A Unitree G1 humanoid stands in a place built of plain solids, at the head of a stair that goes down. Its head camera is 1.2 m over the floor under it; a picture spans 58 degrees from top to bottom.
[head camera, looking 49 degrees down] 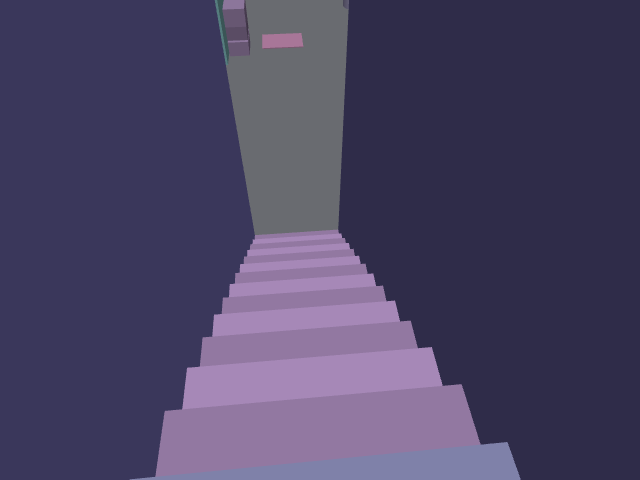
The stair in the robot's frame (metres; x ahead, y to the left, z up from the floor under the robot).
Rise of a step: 0.19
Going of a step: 0.24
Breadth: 0.98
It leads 5 degrees to the left of straight ahead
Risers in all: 14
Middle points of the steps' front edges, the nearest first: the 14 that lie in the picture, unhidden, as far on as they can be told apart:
0.30 -0.01 0.00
0.54 0.01 -0.19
0.77 0.03 -0.39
1.01 0.05 -0.58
1.24 0.08 -0.78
1.48 0.10 -0.97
1.71 0.12 -1.16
1.95 0.14 -1.36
2.18 0.16 -1.55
2.42 0.18 -1.75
2.65 0.20 -1.94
2.89 0.23 -2.13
3.12 0.25 -2.33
3.36 0.27 -2.52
